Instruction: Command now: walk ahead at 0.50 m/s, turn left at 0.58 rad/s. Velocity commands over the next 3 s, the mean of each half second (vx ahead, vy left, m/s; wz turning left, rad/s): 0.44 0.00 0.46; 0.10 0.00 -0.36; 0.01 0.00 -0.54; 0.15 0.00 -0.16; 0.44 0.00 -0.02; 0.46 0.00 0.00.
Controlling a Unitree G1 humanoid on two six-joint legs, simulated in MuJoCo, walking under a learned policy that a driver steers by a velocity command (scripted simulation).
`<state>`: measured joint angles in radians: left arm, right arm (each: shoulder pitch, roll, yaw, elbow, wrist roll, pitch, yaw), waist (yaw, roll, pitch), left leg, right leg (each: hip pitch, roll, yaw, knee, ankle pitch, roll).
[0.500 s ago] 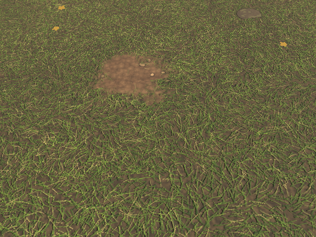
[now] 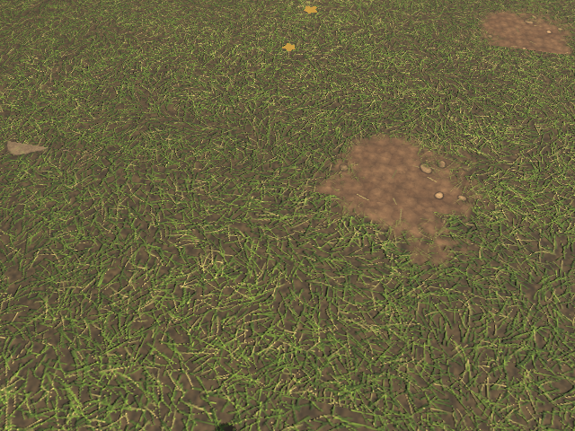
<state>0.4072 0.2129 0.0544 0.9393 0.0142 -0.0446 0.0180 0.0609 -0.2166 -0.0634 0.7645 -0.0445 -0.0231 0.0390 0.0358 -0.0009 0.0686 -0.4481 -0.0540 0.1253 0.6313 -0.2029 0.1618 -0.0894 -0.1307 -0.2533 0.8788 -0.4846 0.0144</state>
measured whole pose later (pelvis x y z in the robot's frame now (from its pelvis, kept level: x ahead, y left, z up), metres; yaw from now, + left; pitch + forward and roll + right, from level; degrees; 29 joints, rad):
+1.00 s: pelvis +0.31 +0.03 +0.03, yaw -3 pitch +1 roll +1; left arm 0.33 0.30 0.06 0.69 0.01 0.05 -0.01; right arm 0.13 -0.27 -0.04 0.73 -0.02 0.07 -0.01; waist 0.06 0.02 0.02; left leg -0.46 -0.03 -0.08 0.85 -0.37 -0.03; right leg -0.26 0.15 0.23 0.37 -0.09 -0.08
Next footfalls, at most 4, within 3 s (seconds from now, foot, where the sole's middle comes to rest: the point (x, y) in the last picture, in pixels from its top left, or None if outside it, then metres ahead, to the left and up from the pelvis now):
0.48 right None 0.39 -0.03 -0.75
1.12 left None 0.38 0.14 -0.75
1.66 right None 0.26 -0.03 -0.75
2.06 left None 0.41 0.13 -0.75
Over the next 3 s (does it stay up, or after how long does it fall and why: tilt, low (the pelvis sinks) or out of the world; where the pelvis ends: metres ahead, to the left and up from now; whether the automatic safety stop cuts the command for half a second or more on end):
stays up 0.80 -0.16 -0.15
